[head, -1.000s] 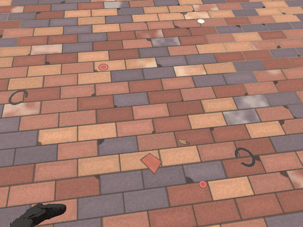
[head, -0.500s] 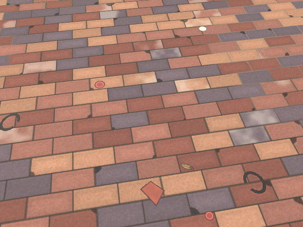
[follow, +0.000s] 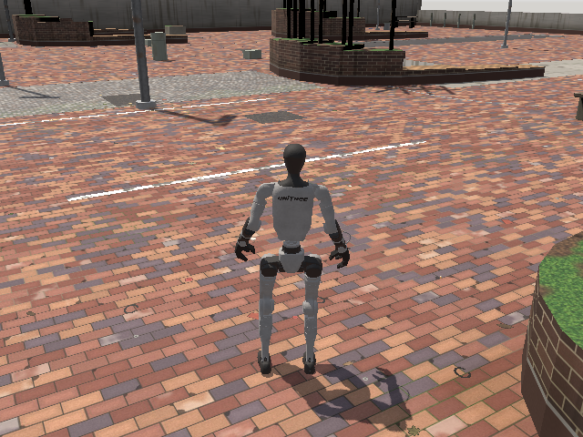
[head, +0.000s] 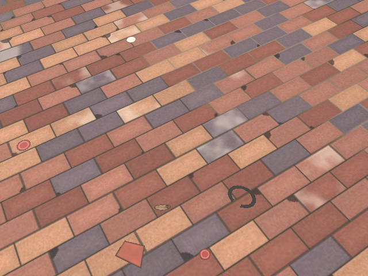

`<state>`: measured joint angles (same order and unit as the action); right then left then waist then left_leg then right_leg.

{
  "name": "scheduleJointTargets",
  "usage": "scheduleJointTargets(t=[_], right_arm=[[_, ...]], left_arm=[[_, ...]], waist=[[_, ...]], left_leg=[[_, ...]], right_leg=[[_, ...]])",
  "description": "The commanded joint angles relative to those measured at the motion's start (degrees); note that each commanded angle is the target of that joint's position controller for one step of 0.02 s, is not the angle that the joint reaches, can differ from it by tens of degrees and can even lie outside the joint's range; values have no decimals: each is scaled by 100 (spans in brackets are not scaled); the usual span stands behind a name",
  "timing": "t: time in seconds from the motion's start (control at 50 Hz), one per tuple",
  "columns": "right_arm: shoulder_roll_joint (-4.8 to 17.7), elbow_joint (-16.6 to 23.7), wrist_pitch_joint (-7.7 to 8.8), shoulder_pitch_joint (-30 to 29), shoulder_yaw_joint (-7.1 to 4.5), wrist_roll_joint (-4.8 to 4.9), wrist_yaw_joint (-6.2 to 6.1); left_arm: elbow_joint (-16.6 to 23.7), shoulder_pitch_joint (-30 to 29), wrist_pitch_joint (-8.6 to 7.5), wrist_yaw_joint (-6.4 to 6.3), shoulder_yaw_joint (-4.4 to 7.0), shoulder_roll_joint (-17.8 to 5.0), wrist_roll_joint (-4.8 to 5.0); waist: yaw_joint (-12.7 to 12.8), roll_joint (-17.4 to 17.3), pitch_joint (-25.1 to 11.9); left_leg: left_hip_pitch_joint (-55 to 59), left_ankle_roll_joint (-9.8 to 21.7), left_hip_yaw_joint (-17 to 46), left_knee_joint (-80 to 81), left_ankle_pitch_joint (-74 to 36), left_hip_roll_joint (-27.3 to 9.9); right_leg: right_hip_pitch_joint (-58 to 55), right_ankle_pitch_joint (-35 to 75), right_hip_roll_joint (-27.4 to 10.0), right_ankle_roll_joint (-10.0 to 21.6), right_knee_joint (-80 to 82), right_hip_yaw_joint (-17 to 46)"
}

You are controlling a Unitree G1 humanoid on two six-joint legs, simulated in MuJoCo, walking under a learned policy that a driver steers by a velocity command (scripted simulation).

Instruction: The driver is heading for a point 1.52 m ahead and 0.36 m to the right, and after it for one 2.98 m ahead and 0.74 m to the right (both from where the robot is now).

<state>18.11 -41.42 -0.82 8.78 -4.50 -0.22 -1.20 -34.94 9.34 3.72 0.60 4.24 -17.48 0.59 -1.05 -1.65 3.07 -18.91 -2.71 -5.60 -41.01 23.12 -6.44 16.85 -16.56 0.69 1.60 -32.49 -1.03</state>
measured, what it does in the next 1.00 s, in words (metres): steps to the right, turning right: left foot, then right foot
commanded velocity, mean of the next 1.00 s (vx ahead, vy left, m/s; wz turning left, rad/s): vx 0.15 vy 0.00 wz -0.48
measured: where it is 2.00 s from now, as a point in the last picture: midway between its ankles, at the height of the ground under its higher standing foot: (270, 240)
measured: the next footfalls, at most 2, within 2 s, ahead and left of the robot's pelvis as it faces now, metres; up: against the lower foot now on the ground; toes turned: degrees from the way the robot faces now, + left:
left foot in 0.44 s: +0.09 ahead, +0.11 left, +0.00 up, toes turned -21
right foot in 0.88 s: +0.03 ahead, -0.18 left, +0.00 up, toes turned -30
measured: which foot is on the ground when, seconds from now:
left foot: up 0.00-0.42, down 0.44-0.88, up 0.90-1.00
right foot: down 0.00-0.44, up 0.46-0.86, down 0.88-1.00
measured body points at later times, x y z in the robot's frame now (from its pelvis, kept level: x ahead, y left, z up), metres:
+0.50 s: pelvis +0.01 +0.02 +0.01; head +0.04 +0.03 +0.45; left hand +0.25 +0.25 -0.09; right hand +0.08 -0.30 -0.08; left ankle +0.05 +0.13 -0.73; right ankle -0.02 -0.10 -0.70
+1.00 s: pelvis +0.06 -0.08 +0.01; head +0.06 -0.11 +0.46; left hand +0.30 +0.09 -0.08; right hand +0.00 -0.37 -0.12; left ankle +0.09 +0.08 -0.65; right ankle +0.00 -0.15 -0.73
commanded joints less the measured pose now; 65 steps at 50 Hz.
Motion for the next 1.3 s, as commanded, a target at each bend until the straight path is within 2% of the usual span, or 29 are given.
scheduleJointTargets(t=[0.02, 0.04, 0.08, 0.2, 0.3, 0.4, 0.42, 0.44, 0.46, 0.48, 0.5, 0.54, 0.6, 0.66, 0.74, 0.8, 0.84, 0.86, 0.88, 0.9, 0.92, 0.94, 0.96, 0.98, 1.02, 1.12, 1.22, 1.26, 1.3], right_arm=[[640, 634, 99, -518, -160, -64, -63], [654, 595, 75, -473, -185, 16, -81], [691, 447, 39, -271, -227, -51, -157], [428, 428, 88, -287, -141, 9, -96], [460, 478, 159, -377, -134, 53, -5], [481, 423, 289, -3, -180, 87, 109], [555, 370, 304, 158, -216, 57, 102], [898, 405, 282, 281, -288, -35, 65], [1309, 381, 222, 116, -362, -178, 63], [970, 527, 245, -44, -283, -216, 60], [678, 605, 247, -299, -182, -174, 26], [501, 596, 220, -383, -125, 11, -53], [609, 515, 204, 120, -124, 2, -151], [766, 438, 260, 501, -180, -1, -147], [919, 368, 347, 486, -224, 75, -14], [993, 241, 410, 541, -233, 174, 143], [958, 161, 395, 443, -202, 268, 218], [731, 82, 397, 566, -107, 240, 247], [338, 77, 427, 509, 57, 137, 292], [-90, 479, 519, 360, 209, 3, 327], [492, 510, 589, 171, 48, 195, 267], [712, 494, 599, 144, -33, 329, 275], [691, 414, 586, 204, -32, 326, 283], [659, 339, 573, 224, -43, 240, 276], [530, 211, 502, 383, -48, 220, 302], [207, 245, 411, 172, 33, 177, 294], [-60, 611, 464, -805, 197, 165, 494], [-40, 776, 495, -1057, 207, 182, 593], [124, 865, 482, -976, 142, 180, 640]], left_arm=[[375, 628, -260, -13, 350, -1309, -218], [326, 371, -333, -32, 297, -1155, -168], [364, -75, -320, -102, 227, -945, 17], [339, 16, -239, -238, 222, -992, -6], [359, -56, -181, -210, 271, -1110, -15], [401, -320, -114, -189, 264, -1056, 99], [403, -315, -105, -211, 238, -966, 132], [390, -50, -112, -212, 164, -699, 75], [518, 87, -149, -217, 169, -652, 113], [373, 237, -190, -236, 329, -1156, -2], [244, 313, -172, -219, 424, -1334, 47], [119, 384, -71, -218, 373, -1045, 31], [328, -55, -132, -116, 243, -738, 100], [496, -379, -237, -66, 175, -613, 64], [484, -278, -365, 30, 28, -322, 28], [365, -65, -445, 82, 16, -377, 54], [151, 429, -474, 93, 37, -392, 64], [-36, 922, -473, 52, 113, -524, 87], [-171, 1614, -486, -2, 220, -774, 95], [-75, 1972, -509, -72, 337, -1557, -28], [-52, 1963, -630, -27, 323, -1434, -56], [-76, 1713, -726, -3, 190, -1046, -48], [-83, 1425, -792, 15, 99, -770, -40], [-85, 1150, -819, 22, 49, -634, -43], [-98, 912, -886, -11, 14, -490, -110], [-322, 922, -987, -90, 32, -463, -149], [-681, 1283, -933, -183, 79, -658, -68], [-809, 1400, -847, -211, 96, -738, -43], [-838, 1366, -749, -270, 138, -914, -42]], waist=[[529, 1161, -977], [330, 1000, -796], [124, 831, -681], [161, 925, -813], [238, 1090, -697], [6, 1093, -793], [-71, 971, -827], [51, 175, -1036], [313, -1433, -682], [208, -1071, -656], [305, -713, -576], [242, -624, -431], [-143, -822, -258], [-378, -730, -288], [-281, -691, -162], [-152, -701, -55], [210, -487, -105], [440, -272, -258], [813, 260, -625], [786, 1963, -982], [935, 1331, -848], [774, 1138, -378], [616, 1105, -116], [491, 976, 42], [299, 930, 132], [245, 586, 160], [576, 418, 494], [581, 424, 478], [384, 656, 134]], left_leg=[[-1963, -161, 832, -2699, 1475, 485], [-1990, -97, 941, -2736, 975, 410], [-1919, -154, 999, -2449, 264, 381], [-1391, -307, 1002, -1231, -369, 663], [-689, -228, 1091, -193, -230, 837], [252, 3, 1043, 1463, -809, 925], [788, 115, 1075, 2045, -1476, 728], [1498, 485, 1902, 2228, -1913, -278], [1501, 1412, 3244, 2425, -2918, -1281], [1195, 1902, 3440, 2441, -2989, -1716], [993, 1760, 2888, 2384, -2781, -1433], [1176, 1335, 2196, 2573, -888, -827], [1525, 1296, 1910, 2960, 194, -715], [1949, 1366, 1848, 3101, 320, -949], [1274, 1357, 1308, 3239, 13, -937], [796, 1374, 1061, 3147, -164, -926], [337, 1263, 866, 2698, -143, -881], [-143, 1129, 741, 2188, -325, -728], [-734, 795, 304, 836, -506, -304], [-2426, 292, -91, -1425, 788, 437], [-2965, 314, 729, -2534, 993, 442], [-3228, 445, 991, -2793, 461, 194], [-3200, 501, 985, -2720, -98, 54], [-3099, 481, 1046, -2546, -542, -14], [-2696, 394, 1158, -2380, -1247, 11], [-2541, 161, 1169, -1228, -2404, 297], [-2167, 362, 509, 292, -2957, 356], [-2185, 530, 309, 624, -2688, 467], [-1785, 751, 7, 672, -2162, 760]], right_leg=[[-1577, 3691, -2140, 1851, 1256, 2726], [-1421, 3292, -1780, 1528, 1229, 2263], [-1233, 2916, -1375, 1151, 1215, 1925], [-1108, 2300, -1087, 1138, 1199, 2037], [-647, 1573, -1028, 1159, 1160, 2627], [-626, 1876, -781, 900, 768, 3126], [-357, 1472, -574, 667, 571, 3012], [230, 117, -166, 327, -265, 2496], [1415, -1765, 817, -48, -1275, 1276], [1535, -2046, 444, -330, -2696, 1185], [1502, -1664, 308, -417, -3244, 1130], [1921, -766, 131, -568, -3575, 889], [2398, -337, -62, -649, -3233, 444], [2534, -312, -263, -654, -2559, 365], [1502, -289, -363, -421, -1369, 89], [542, -270, -252, -174, -502, -130], [-512, 313, -74, 20, 379, -333], [-1436, 252, 60, 120, 571, -325], [-2497, 172, -441, 278, 815, 404], [-3397, -606, -2064, 995, 1478, 3006], [-2767, -1344, -2490, 1533, 1938, 3929], [-2492, -1741, -2296, 1396, 2024, 3347], [-2201, -1569, -1999, 1207, 2121, 2727], [-1951, -985, -1794, 1051, 2229, 2226], [-1575, 406, -1489, 802, 2386, 1287], [-1440, 2021, -1265, 676, 2534, -12], [-1637, 2631, -1383, 478, 2642, -619], [-2109, 3470, -1489, 429, 2352, -763], [-2521, 5472, -1541, 347, 1683, -903]])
